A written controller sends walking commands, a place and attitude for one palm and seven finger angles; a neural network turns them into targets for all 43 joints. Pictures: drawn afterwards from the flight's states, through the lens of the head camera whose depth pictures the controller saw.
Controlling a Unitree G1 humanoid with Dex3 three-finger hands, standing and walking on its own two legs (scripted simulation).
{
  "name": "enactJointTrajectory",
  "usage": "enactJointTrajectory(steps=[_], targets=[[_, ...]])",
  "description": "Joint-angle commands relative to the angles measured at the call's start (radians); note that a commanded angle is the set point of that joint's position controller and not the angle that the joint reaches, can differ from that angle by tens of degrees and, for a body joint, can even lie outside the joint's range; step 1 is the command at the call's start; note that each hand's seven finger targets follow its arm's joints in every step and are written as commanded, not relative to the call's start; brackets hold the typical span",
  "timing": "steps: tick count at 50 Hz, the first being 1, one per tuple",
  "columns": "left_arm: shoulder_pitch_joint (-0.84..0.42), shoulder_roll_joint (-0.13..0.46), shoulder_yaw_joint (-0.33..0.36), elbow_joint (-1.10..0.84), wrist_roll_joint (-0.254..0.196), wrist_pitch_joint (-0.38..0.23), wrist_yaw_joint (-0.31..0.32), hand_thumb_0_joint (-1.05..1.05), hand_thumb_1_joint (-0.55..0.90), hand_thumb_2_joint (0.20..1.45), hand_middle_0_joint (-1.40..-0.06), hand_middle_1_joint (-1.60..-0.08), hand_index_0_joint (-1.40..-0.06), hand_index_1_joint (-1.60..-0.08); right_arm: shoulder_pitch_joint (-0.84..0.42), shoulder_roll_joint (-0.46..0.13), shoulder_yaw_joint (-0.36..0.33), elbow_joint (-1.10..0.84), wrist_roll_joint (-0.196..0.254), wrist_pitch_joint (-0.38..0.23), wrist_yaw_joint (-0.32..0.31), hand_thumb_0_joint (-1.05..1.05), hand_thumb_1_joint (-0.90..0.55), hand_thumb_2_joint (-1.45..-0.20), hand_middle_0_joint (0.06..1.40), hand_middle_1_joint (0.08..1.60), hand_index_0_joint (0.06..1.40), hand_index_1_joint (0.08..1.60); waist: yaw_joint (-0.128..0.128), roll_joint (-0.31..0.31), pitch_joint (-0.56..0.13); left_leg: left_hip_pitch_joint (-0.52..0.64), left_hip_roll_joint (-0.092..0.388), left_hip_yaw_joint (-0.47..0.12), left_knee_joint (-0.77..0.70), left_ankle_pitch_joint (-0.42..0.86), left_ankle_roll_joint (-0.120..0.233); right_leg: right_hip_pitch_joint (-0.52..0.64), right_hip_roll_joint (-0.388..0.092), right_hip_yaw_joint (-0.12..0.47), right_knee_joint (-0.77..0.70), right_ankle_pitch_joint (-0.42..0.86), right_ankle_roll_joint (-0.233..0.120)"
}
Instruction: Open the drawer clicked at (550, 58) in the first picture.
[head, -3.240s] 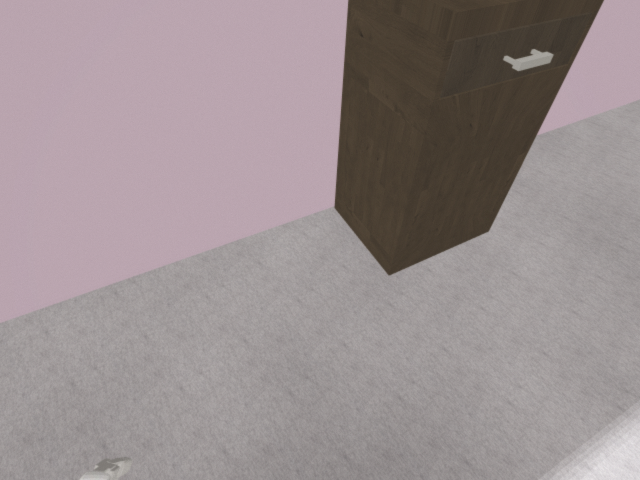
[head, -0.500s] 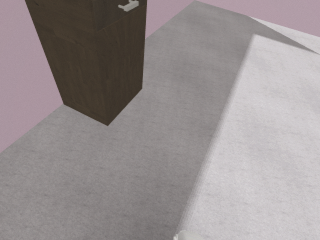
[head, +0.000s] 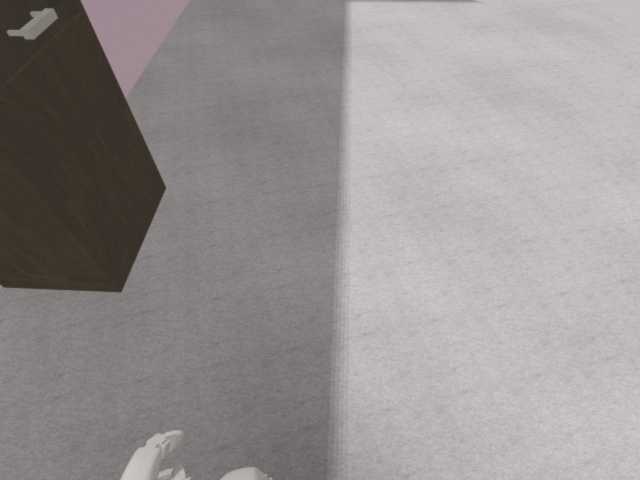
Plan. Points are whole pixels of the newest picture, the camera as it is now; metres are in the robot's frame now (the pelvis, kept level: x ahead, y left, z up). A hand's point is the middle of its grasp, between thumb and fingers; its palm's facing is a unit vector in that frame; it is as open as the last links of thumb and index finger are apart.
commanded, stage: walk around to get in front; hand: left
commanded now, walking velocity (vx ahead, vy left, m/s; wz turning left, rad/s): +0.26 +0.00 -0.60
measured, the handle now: (32, 23) +1.08 +0.71 +0.06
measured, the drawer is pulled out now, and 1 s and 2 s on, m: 0.00 0.00 0.00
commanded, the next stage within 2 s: walk to a spot facing it in 1.86 s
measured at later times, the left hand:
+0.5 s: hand (150, 471) +0.16 +0.25 -0.17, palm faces -0.21 -0.97 -0.14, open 7.4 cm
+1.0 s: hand (308, 289) +0.47 +0.03 -0.18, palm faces -0.55 -0.82 -0.17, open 7.4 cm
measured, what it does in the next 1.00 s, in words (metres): walks ahead, turning right: left foot, then right foot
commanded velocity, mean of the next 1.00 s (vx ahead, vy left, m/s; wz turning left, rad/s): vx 0.31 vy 0.00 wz -0.55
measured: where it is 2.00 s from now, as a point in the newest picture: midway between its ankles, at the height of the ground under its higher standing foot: (416, 342)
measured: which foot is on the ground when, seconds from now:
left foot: up 0.00-0.30, down 0.32-0.90, up 0.92-1.00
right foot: down 0.00-0.32, up 0.34-0.88, down 0.90-1.00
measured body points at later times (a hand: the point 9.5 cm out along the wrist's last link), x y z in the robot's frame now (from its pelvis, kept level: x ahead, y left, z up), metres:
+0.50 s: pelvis +0.10 +0.06 +0.02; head +0.11 +0.11 +0.47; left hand +0.18 +0.30 -0.15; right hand +0.08 -0.19 -0.10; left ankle +0.08 +0.14 -0.73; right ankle +0.04 -0.08 -0.62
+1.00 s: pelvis +0.27 -0.06 -0.01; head +0.31 -0.07 +0.43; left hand +0.50 +0.08 -0.16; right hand +0.08 -0.19 -0.16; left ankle +0.22 +0.13 -0.60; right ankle +0.29 -0.12 -0.73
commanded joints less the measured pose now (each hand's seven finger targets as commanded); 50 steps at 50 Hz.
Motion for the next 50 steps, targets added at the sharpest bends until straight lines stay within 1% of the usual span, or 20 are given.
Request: enactJointTrajectory(steps=[1, 10, 12, 14, 15, 16, 17, 19, 21, 25, 30, 38, 40, 42, 43, 44, 45, 46, 49, 50], targets=[[0.054, 0.193, 0.049, -0.046, 0.000, -0.021, 0.016, 0.000, 0.900, 0.900, -0.200, -0.300, -0.200, -0.300, -0.042, -0.074, -0.012, -0.108, -0.010, -0.028, 0.008, 0.000, -0.900, -0.900, 0.200, 0.300, 0.200, 0.300, 0.049, -0.158, -0.080, -0.132, -0.001, -0.069, 0.051, 0.113, -0.037, 0.111, -0.233, 0.275, -0.269, 0.374, -0.120], [0.147, 0.228, 0.060, -0.012, 0.013, -0.045, -0.002, 0.000, 0.900, 0.900, -0.200, -0.300, -0.200, -0.300, -0.162, -0.072, -0.012, -0.178, -0.007, -0.070, 0.030, 0.000, -0.900, -0.900, 0.200, 0.300, 0.200, 0.300, 0.097, -0.205, -0.054, -0.073, -0.063, -0.050, -0.263, 0.076, -0.024, 0.090, -0.214, 0.432, -0.327, -0.040, -0.157], [0.140, 0.231, 0.062, -0.014, 0.011, -0.044, -0.005, 0.000, 0.900, 0.900, -0.200, -0.300, -0.200, -0.300, -0.143, -0.068, -0.009, -0.180, -0.001, -0.082, 0.028, 0.000, -0.900, -0.900, 0.200, 0.300, 0.200, 0.300, 0.088, -0.226, -0.057, 0.029, -0.092, -0.040, -0.371, 0.078, -0.010, 0.044, -0.198, 0.445, -0.300, -0.010, -0.148], [0.099, 0.218, 0.063, -0.019, 0.007, -0.041, -0.006, 0.000, 0.900, 0.900, -0.200, -0.300, -0.200, -0.300, -0.032, -0.071, -0.009, -0.148, 0.002, -0.095, 0.018, 0.000, -0.900, -0.900, 0.200, 0.300, 0.200, 0.300, 0.027, -0.202, -0.079, 0.264, -0.114, -0.013, -0.563, 0.181, -0.004, -0.082, -0.147, 0.411, -0.212, -0.032, -0.102], [0.082, 0.171, 0.052, -0.031, 0.004, -0.038, -0.008, 0.000, 0.900, 0.900, -0.200, -0.300, -0.200, -0.300, 0.063, -0.112, -0.014, -0.116, 0.004, -0.105, 0.005, 0.000, -0.900, -0.900, 0.200, 0.300, 0.200, 0.300, -0.019, -0.085, -0.108, 0.462, -0.063, -0.053, -0.673, 0.176, 0.005, -0.210, -0.079, 0.351, -0.089, -0.073, -0.059], [0.093, 0.092, 0.037, -0.048, -0.005, -0.033, -0.018, 0.000, 0.900, 0.900, -0.200, -0.300, -0.200, -0.300, 0.155, -0.220, -0.038, -0.089, -0.009, -0.110, -0.001, 0.000, -0.900, -0.900, 0.200, 0.300, 0.200, 0.300, -0.058, 0.229, -0.141, 0.597, 0.198, -0.351, -0.810, -0.076, 0.055, -0.401, 0.062, 0.200, 0.203, -0.217, 0.001], [0.086, 0.084, 0.037, -0.070, 0.001, -0.039, -0.023, 0.000, 0.900, 0.900, -0.200, -0.300, -0.200, -0.300, 0.182, -0.272, -0.042, -0.090, -0.011, -0.108, -0.001, 0.000, -0.900, -0.900, 0.200, 0.300, 0.200, 0.300, -0.054, 0.308, -0.106, 0.529, 0.387, -0.560, -0.909, -0.228, 0.127, -0.497, 0.041, 0.096, 0.415, -0.275, 0.036], [0.067, 0.131, 0.057, -0.043, 0.020, -0.030, -0.033, 0.000, 0.900, 0.900, -0.200, -0.300, -0.200, -0.300, 0.063, -0.175, -0.018, -0.116, -0.011, -0.109, -0.001, 0.000, -0.900, -0.900, 0.200, 0.300, 0.200, 0.300, -0.007, 0.191, 0.030, 0.296, 0.327, -0.481, -0.974, -0.276, 0.112, -0.453, -0.038, 0.124, 0.558, -0.127, 0.044], [0.106, 0.109, 0.060, -0.007, 0.024, -0.026, -0.053, 0.000, 0.900, 0.900, -0.200, -0.300, -0.200, -0.300, 0.013, -0.116, 0.005, -0.120, -0.008, -0.124, -0.004, 0.000, -0.900, -0.900, 0.200, 0.300, 0.200, 0.300, 0.035, 0.094, 0.075, 0.258, 0.228, -0.263, -0.942, -0.041, 0.063, -0.426, -0.067, 0.086, 0.614, 0.019, 0.048], [0.197, 0.055, 0.055, 0.042, 0.019, -0.007, -0.046, 0.000, 0.900, 0.900, -0.200, -0.300, -0.200, -0.300, 0.070, -0.061, 0.015, -0.081, 0.004, -0.143, -0.013, 0.000, -0.900, -0.900, 0.200, 0.300, 0.200, 0.300, 0.069, 0.114, 0.025, 0.333, 0.148, -0.014, -0.862, 0.394, -0.007, -0.429, -0.055, 0.071, 0.691, 0.166, 0.066], [0.138, 0.027, 0.053, 0.029, 0.019, 0.003, -0.043, 0.000, 0.900, 0.900, -0.200, -0.300, -0.200, -0.300, 0.163, -0.029, 0.023, -0.022, 0.005, -0.149, -0.018, 0.000, -0.900, -0.900, 0.200, 0.300, 0.200, 0.300, 0.063, 0.111, 0.051, 0.398, 0.156, 0.069, -0.837, 0.610, -0.004, -0.519, -0.064, 0.035, 0.688, 0.202, 0.073], [-0.105, -0.004, 0.022, -0.030, 0.015, -0.022, -0.055, 0.000, 0.900, 0.900, -0.200, -0.300, -0.200, -0.300, 0.290, -0.031, 0.012, 0.062, -0.016, -0.139, -0.018, 0.000, -0.900, -0.900, 0.200, 0.300, 0.200, 0.300, -0.006, 0.075, 0.103, 0.575, 0.206, 0.156, -0.778, 0.888, 0.125, -0.479, -0.057, -0.125, 0.229, 0.086, 0.021], [-0.040, -0.007, 0.023, -0.017, 0.016, -0.037, -0.051, 0.000, 0.900, 0.900, -0.200, -0.300, -0.200, -0.300, 0.278, -0.059, 0.006, 0.065, -0.012, -0.137, -0.017, 0.000, -0.900, -0.900, 0.200, 0.300, 0.200, 0.300, 0.034, 0.100, 0.048, 0.590, 0.203, 0.217, -0.644, 1.231, 0.125, -0.339, 0.019, -0.186, 0.130, 0.042, -0.018], [0.145, 0.041, 0.039, 0.036, 0.020, -0.054, -0.039, 0.000, 0.900, 0.900, -0.200, -0.300, -0.200, -0.300, 0.220, -0.108, -0.007, 0.046, -0.002, -0.139, -0.011, 0.000, -0.900, -0.900, 0.200, 0.300, 0.200, 0.300, 0.121, 0.139, -0.075, 0.554, 0.204, 0.245, -0.414, 1.386, 0.103, -0.091, 0.061, -0.189, 0.060, 0.050, -0.061], [0.289, 0.087, 0.055, 0.076, 0.022, -0.066, -0.032, 0.000, 0.900, 0.900, -0.200, -0.300, -0.200, -0.300, 0.177, -0.115, -0.011, 0.025, 0.004, -0.137, -0.004, 0.000, -0.900, -0.900, 0.200, 0.300, 0.200, 0.300, 0.197, 0.115, -0.158, 0.426, 0.191, 0.250, -0.203, 1.262, 0.075, 0.155, 0.051, -0.164, -0.038, 0.126, -0.083], [0.407, 0.186, 0.075, 0.108, 0.025, -0.074, -0.023, 0.000, 0.900, 0.900, -0.200, -0.300, -0.200, -0.300, 0.169, -0.070, -0.001, -0.001, 0.021, -0.135, 0.011, 0.000, -0.900, -0.900, 0.200, 0.300, 0.200, 0.300, 0.247, -0.054, -0.261, 0.111, 0.110, 0.235, 0.101, 0.703, 0.040, 0.486, -0.141, 0.091, -0.067, 0.196, -0.169], [0.444, 0.270, 0.091, 0.115, 0.004, -0.077, -0.006, 0.000, 0.900, 0.900, -0.200, -0.300, -0.200, -0.300, 0.165, 0.004, 0.008, -0.043, 0.029, -0.141, 0.007, 0.000, -0.900, -0.900, 0.200, 0.300, 0.200, 0.300, 0.219, -0.230, -0.372, -0.201, -0.067, 0.117, 0.448, -0.098, -0.012, 0.665, -0.421, 0.648, -0.144, 0.363, -0.310], [0.400, 0.286, 0.097, 0.101, -0.016, -0.066, 0.007, 0.000, 0.900, 0.900, -0.200, -0.300, -0.200, -0.300, 0.063, -0.026, 0.001, -0.074, 0.024, -0.136, 0.004, 0.000, -0.900, -0.900, 0.200, 0.300, 0.200, 0.300, 0.218, -0.121, -0.310, -0.262, -0.039, -0.044, 0.493, -0.064, 0.023, 0.574, -0.439, 0.653, -0.254, 0.266, -0.334], [0.169, 0.163, 0.051, 0.051, -0.012, -0.079, 0.010, 0.000, 0.900, 0.900, -0.200, -0.300, -0.200, -0.300, 0.042, -0.004, 0.000, -0.052, -0.001, -0.117, 0.009, 0.000, -0.900, -0.900, 0.200, 0.300, 0.200, 0.300, 0.087, 0.045, -0.056, -0.180, 0.064, -0.102, 0.349, 0.163, 0.020, 0.107, -0.336, 0.413, -0.332, 0.155, -0.146], [0.146, 0.138, 0.039, 0.054, -0.005, -0.092, 0.011, 0.000, 0.900, 0.900, -0.200, -0.300, -0.200, -0.300, 0.063, 0.014, 0.005, -0.036, -0.006, -0.104, 0.009, 0.000, -0.900, -0.900, 0.200, 0.300, 0.200, 0.300, 0.056, 0.025, -0.011, -0.130, 0.068, -0.097, 0.295, 0.178, 0.019, -0.006, -0.303, 0.347, -0.352, 0.219, -0.125]])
